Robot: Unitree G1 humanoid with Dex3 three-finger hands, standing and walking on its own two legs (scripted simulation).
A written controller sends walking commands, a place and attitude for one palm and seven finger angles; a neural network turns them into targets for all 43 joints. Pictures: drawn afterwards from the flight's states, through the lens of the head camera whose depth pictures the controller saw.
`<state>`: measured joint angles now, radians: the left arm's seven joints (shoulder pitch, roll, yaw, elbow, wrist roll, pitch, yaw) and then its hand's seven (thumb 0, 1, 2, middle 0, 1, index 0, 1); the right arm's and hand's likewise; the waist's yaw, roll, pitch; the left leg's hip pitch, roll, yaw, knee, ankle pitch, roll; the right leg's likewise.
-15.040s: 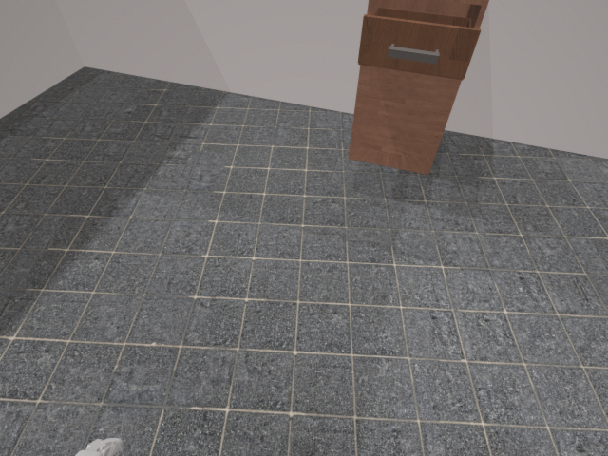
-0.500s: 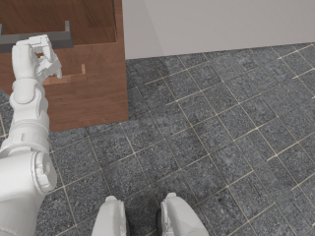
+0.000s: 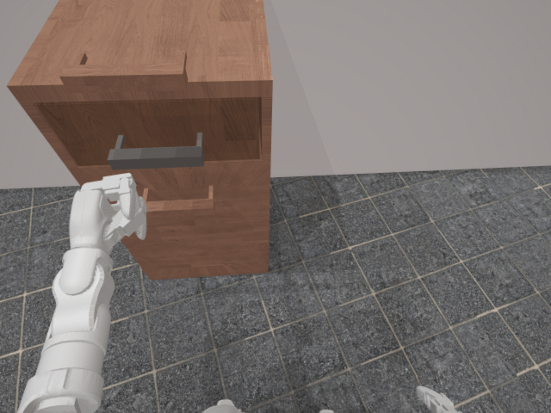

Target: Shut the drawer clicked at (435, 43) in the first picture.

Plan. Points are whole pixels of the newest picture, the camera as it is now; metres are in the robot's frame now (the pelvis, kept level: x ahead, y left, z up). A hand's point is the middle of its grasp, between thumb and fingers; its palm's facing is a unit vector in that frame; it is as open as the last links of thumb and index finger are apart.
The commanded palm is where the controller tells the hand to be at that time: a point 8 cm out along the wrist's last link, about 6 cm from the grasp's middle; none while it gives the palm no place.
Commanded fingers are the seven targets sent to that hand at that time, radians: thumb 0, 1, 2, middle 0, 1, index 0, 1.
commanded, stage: draw the hand back to the body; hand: left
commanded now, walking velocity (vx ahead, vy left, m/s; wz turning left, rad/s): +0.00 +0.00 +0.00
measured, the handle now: (159, 148) +0.58 +0.23 -0.01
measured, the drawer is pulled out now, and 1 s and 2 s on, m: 0.00 0.00 0.00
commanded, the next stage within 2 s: step back with the hand held close in 0.96 s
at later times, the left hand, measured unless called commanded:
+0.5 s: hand (54, 277) +0.25 +0.23 +0.15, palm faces +0.30 -0.91 -0.30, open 3.3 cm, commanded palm +0.20 +0.27 +0.17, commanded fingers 0.00 0.90 0.90 -1.40 -1.60 -1.40 -1.60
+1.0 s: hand out of the picture +0.16 +0.24 +0.20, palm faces +0.43 -0.82 -0.38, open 3.3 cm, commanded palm +0.11 +0.27 +0.22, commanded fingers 0.00 0.90 0.90 -1.40 -1.60 -1.40 -1.60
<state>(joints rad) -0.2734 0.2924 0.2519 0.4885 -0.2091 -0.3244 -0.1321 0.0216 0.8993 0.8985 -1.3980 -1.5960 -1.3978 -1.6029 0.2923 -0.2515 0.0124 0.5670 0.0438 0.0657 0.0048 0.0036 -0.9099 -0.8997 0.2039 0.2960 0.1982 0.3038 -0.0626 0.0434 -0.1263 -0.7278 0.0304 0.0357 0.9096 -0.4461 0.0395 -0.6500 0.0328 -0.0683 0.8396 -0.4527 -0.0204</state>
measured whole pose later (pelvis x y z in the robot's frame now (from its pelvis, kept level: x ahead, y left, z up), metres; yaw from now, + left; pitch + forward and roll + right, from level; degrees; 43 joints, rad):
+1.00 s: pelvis -0.01 -0.01 +0.05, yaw +2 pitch -5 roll -1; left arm 0.53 0.32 0.27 -0.42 -0.08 -0.09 0.10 0.02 0.89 0.90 -1.40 -1.60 -1.40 -1.60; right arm 0.19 -0.24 0.02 0.62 0.01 -0.06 -0.08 0.01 -0.91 -0.90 0.20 0.30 0.20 0.30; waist 0.07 0.08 0.02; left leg -0.10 0.00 0.03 0.41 -0.22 0.03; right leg -0.02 0.02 -0.06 0.34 -0.24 -0.03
